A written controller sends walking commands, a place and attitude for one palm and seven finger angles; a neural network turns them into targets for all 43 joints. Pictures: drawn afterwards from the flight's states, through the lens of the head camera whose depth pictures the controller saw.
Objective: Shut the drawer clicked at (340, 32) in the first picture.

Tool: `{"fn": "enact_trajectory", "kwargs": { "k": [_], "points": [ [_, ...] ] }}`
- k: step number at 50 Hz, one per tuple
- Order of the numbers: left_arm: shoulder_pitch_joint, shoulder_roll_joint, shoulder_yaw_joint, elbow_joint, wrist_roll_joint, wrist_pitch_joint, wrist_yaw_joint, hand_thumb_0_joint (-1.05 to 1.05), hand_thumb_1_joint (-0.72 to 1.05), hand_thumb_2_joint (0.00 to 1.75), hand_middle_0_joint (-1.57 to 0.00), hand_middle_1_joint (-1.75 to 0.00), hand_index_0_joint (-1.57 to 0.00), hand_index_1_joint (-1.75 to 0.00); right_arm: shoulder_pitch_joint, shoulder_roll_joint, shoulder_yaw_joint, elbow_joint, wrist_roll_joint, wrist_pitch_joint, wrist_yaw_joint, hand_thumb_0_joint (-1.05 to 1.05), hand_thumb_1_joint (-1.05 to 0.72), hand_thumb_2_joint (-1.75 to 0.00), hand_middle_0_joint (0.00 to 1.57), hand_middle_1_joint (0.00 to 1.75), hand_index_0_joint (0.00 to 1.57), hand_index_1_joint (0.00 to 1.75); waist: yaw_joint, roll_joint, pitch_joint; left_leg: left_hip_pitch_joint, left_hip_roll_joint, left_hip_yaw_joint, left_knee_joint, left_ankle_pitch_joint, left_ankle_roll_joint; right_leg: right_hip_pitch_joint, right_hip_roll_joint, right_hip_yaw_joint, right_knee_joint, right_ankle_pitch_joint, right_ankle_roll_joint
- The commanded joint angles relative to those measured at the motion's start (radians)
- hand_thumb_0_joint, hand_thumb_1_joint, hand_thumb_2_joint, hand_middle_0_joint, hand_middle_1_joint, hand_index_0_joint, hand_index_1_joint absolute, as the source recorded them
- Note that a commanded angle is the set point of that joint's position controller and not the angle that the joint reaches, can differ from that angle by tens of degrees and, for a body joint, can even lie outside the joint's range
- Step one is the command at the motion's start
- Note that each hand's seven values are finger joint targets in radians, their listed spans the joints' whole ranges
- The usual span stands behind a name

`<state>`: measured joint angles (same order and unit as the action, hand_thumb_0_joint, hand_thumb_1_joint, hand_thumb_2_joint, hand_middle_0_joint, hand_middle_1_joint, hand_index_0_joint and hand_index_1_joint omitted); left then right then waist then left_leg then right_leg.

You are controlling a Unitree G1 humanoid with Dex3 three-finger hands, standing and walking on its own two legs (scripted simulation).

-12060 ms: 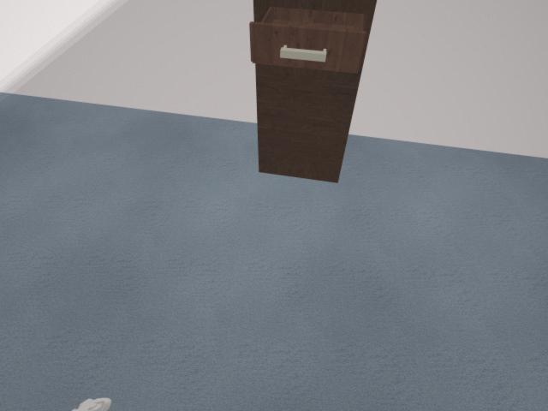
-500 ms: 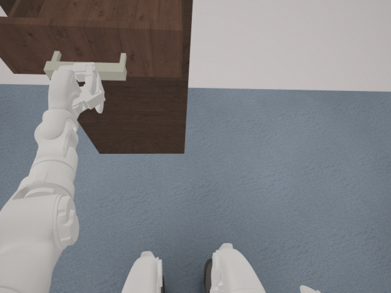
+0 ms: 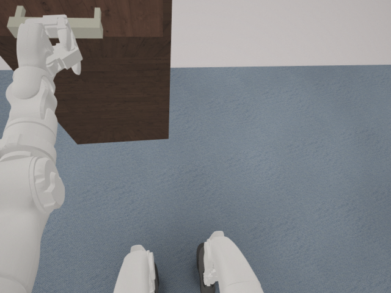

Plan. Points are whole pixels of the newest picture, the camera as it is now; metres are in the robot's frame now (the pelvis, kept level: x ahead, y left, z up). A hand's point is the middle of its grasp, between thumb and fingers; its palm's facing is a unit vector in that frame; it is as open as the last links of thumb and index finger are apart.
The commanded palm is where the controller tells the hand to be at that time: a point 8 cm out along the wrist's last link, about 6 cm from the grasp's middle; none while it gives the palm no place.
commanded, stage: push the drawer shut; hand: left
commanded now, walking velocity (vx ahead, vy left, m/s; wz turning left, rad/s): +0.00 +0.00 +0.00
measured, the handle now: (59, 20) +0.63 +0.19 +0.08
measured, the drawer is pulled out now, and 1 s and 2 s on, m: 0.06 0.00 0.00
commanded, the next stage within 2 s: pull the fist back off the drawer in 0.68 s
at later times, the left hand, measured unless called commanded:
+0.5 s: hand (78, 25) +0.62 +0.16 +0.09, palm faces -0.02 -1.00 -0.04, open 2.9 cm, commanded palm +0.63 +0.17 +0.09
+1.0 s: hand (77, 24) +0.62 +0.16 +0.09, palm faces -0.01 -1.00 -0.04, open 3.0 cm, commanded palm +0.62 +0.17 +0.09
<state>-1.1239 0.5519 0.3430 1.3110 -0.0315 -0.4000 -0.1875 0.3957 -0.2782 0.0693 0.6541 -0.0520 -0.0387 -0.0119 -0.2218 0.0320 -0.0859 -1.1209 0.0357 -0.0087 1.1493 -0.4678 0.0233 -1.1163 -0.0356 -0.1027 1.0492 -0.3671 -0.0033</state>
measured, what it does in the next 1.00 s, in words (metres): stands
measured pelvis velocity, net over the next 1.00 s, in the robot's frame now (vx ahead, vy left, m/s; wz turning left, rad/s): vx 0.00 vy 0.00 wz -0.02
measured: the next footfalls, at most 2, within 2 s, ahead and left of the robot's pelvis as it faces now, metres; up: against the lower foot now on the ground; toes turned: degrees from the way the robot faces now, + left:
none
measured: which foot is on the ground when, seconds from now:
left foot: down 0.00-1.00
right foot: down 0.00-1.00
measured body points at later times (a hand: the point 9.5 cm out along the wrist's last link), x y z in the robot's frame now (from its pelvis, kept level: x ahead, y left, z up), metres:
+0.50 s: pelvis +0.02 +0.00 +0.00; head +0.21 +0.02 +0.40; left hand +0.61 +0.21 +0.09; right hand -0.03 -0.25 -0.10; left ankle +0.03 +0.10 -0.65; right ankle +0.06 -0.13 -0.65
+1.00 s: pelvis +0.00 +0.00 -0.01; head +0.20 +0.02 +0.39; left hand +0.61 +0.21 +0.09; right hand -0.05 -0.26 -0.10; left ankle +0.03 +0.10 -0.65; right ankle +0.06 -0.13 -0.65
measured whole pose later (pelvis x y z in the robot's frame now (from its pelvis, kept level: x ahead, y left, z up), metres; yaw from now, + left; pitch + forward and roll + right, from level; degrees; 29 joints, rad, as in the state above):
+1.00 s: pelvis +0.00 +0.00 -0.01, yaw -1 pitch +30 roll -6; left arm -1.37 0.73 0.35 1.42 0.05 -0.31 -0.18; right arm 0.43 -0.27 0.10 0.63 -0.08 0.00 0.01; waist -0.31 0.05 -0.07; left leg -1.24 0.06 -0.05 1.19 -0.48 0.01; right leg -1.21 -0.01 -0.14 1.05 -0.36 -0.01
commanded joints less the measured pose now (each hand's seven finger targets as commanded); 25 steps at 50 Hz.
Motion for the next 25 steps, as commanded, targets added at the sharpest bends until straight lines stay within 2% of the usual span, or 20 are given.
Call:
{"fn": "enact_trajectory", "kwargs": {
  "k": [1,2,4,5,6,8,9,12,16,17,18,20,22,23,25],
  "points": [
    [-0.641,0.193,0.011,-0.238,-0.005,-0.049,0.026,0.0,0.9,0.9,-1.4,-1.6,-1.4,-1.6,0.21,-0.2,-0.072,-0.024,-0.004,0.005,-0.005,0.0,-0.9,-0.9,0.2,0.3,0.2,0.3,-0.092,0.171,-0.499,0.408,-0.01,-0.101,-0.168,0.147,0.002,0.148,0.064,0.051,-0.129,0.029,-0.013],
    [-0.634,0.19,0.012,-0.228,-0.003,-0.05,0.027,0.0,0.9,0.9,-1.4,-1.6,-1.4,-1.6,0.217,-0.199,-0.071,-0.029,-0.006,0.007,-0.003,0.0,-0.9,-0.9,0.2,0.3,0.2,0.3,-0.089,0.175,-0.511,0.411,-0.013,-0.099,-0.161,0.17,0.005,0.152,0.067,0.05,-0.125,0.041,-0.015],
    [-0.643,0.209,0.022,-0.2,0.003,-0.037,0.028,0.0,0.9,0.9,-1.4,-1.6,-1.4,-1.6,0.223,-0.201,-0.069,-0.027,-0.006,0.017,-0.002,0.0,-0.9,-0.9,0.2,0.3,0.2,0.3,-0.101,0.156,-0.493,0.379,-0.01,-0.094,-0.154,0.161,0.007,0.153,0.067,0.053,-0.129,0.038,-0.011],
    [-0.651,0.222,0.021,-0.194,0.009,-0.035,0.028,0.0,0.9,0.9,-1.4,-1.6,-1.4,-1.6,0.226,-0.201,-0.067,-0.025,-0.006,0.02,-0.002,0.0,-0.9,-0.9,0.2,0.3,0.2,0.3,-0.103,0.16,-0.496,0.371,-0.01,-0.095,-0.152,0.166,0.008,0.156,0.067,0.053,-0.126,0.04,-0.012],
    [-0.669,0.21,0.011,-0.197,0.011,-0.03,0.026,0.0,0.9,0.9,-1.4,-1.6,-1.4,-1.6,0.229,-0.197,-0.067,-0.025,-0.008,0.022,-0.001,0.0,-0.9,-0.9,0.2,0.3,0.2,0.3,-0.11,0.181,-0.497,0.376,-0.01,-0.093,-0.15,0.174,0.008,0.154,0.067,0.052,-0.127,0.046,-0.012],
    [-0.679,0.247,0.04,-0.206,0.017,-0.033,0.027,0.0,0.9,0.9,-1.4,-1.6,-1.4,-1.6,0.244,-0.201,-0.067,-0.025,-0.014,0.029,0.002,0.0,-0.9,-0.9,0.2,0.3,0.2,0.3,-0.103,0.204,-0.544,0.417,-0.008,-0.1,-0.141,0.236,0.003,0.157,0.069,0.047,-0.119,0.08,-0.014],
    [-0.692,0.241,0.031,-0.222,0.019,-0.035,0.024,0.0,0.9,0.9,-1.4,-1.6,-1.4,-1.6,0.249,-0.198,-0.067,-0.024,-0.015,0.033,0.004,0.0,-0.9,-0.9,0.2,0.3,0.2,0.3,-0.103,0.22,-0.566,0.435,-0.006,-0.101,-0.135,0.266,0.002,0.159,0.07,0.047,-0.115,0.096,-0.015],
    [-0.689,0.228,0.025,-0.198,0.024,-0.028,0.023,0.0,0.9,0.9,-1.4,-1.6,-1.4,-1.6,0.262,-0.198,-0.068,-0.023,-0.018,0.045,0.011,0.0,-0.9,-0.9,0.2,0.3,0.2,0.3,-0.114,0.221,-0.556,0.449,-0.003,-0.107,-0.125,0.3,0.001,0.14,0.075,0.042,-0.114,0.114,-0.017],
    [-0.716,0.24,0.021,-0.156,0.034,-0.002,0.028,0.0,0.9,0.9,-1.4,-1.6,-1.4,-1.6,0.268,-0.199,-0.063,-0.018,-0.017,0.057,0.013,0.0,-0.9,-0.9,0.2,0.3,0.2,0.3,-0.136,0.197,-0.509,0.384,-0.002,-0.095,-0.119,0.255,0.009,0.143,0.075,0.047,-0.126,0.096,-0.011],
    [-0.732,0.266,0.035,-0.169,0.035,-0.004,0.028,0.0,0.9,0.9,-1.4,-1.6,-1.4,-1.6,0.273,-0.201,-0.06,-0.019,-0.02,0.059,0.011,0.0,-0.9,-0.9,0.2,0.3,0.2,0.3,-0.135,0.218,-0.519,0.394,-0.002,-0.097,-0.119,0.272,0.01,0.145,0.077,0.047,-0.122,0.108,-0.015],
    [-0.759,0.295,0.049,-0.198,0.041,-0.008,0.029,0.0,0.9,0.9,-1.4,-1.6,-1.4,-1.6,0.278,-0.203,-0.061,-0.019,-0.022,0.061,0.011,0.0,-0.9,-0.9,0.2,0.3,0.2,0.3,-0.132,0.249,-0.561,0.415,0.0,-0.1,-0.114,0.297,0.006,0.149,0.075,0.046,-0.115,0.123,-0.015],
    [-0.753,0.295,0.052,-0.186,0.046,-0.005,0.027,0.0,0.9,0.9,-1.4,-1.6,-1.4,-1.6,0.288,-0.198,-0.062,-0.019,-0.025,0.065,0.016,0.0,-0.9,-0.9,0.2,0.3,0.2,0.3,-0.131,0.246,-0.587,0.428,0.001,-0.101,-0.102,0.342,0.005,0.164,0.078,0.045,-0.113,0.153,-0.016],
    [-0.762,0.28,0.041,-0.203,0.049,-0.009,0.024,0.0,0.9,0.9,-1.4,-1.6,-1.4,-1.6,0.298,-0.197,-0.062,-0.018,-0.028,0.07,0.021,0.0,-0.9,-0.9,0.2,0.3,0.2,0.3,-0.134,0.272,-0.602,0.466,0.003,-0.109,-0.098,0.39,0.002,0.152,0.081,0.041,-0.108,0.18,-0.02],
    [-0.765,0.264,0.027,-0.204,0.049,-0.007,0.022,0.0,0.9,0.9,-1.4,-1.6,-1.4,-1.6,0.296,-0.195,-0.063,-0.015,-0.027,0.073,0.024,0.0,-0.9,-0.9,0.2,0.3,0.2,0.3,-0.138,0.283,-0.595,0.477,0.006,-0.11,-0.097,0.398,-0.003,0.137,0.082,0.038,-0.109,0.18,-0.019],
    [-0.772,0.267,0.026,-0.18,0.05,0.004,0.025,0.0,0.9,0.9,-1.4,-1.6,-1.4,-1.6,0.298,-0.198,-0.062,-0.011,-0.026,0.078,0.024,0.0,-0.9,-0.9,0.2,0.3,0.2,0.3,-0.152,0.25,-0.554,0.443,0.008,-0.106,-0.099,0.352,0.003,0.13,0.083,0.04,-0.121,0.154,-0.014]
  ]
}}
